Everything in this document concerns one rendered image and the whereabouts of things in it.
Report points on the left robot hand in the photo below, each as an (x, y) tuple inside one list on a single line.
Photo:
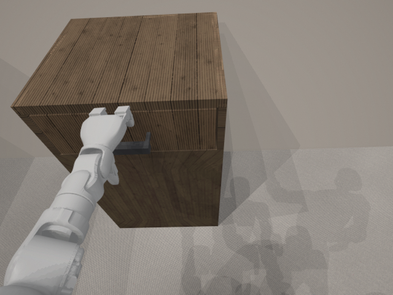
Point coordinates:
[(107, 130)]

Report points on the cabinet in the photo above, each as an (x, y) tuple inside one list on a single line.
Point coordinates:
[(147, 62)]

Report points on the drawer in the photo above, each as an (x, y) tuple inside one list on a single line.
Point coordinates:
[(171, 129)]

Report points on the robot left upper arm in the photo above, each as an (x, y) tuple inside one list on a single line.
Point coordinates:
[(47, 266)]

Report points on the robot left forearm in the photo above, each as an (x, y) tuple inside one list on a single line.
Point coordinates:
[(68, 216)]

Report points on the handle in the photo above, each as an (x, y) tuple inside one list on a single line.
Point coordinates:
[(134, 147)]

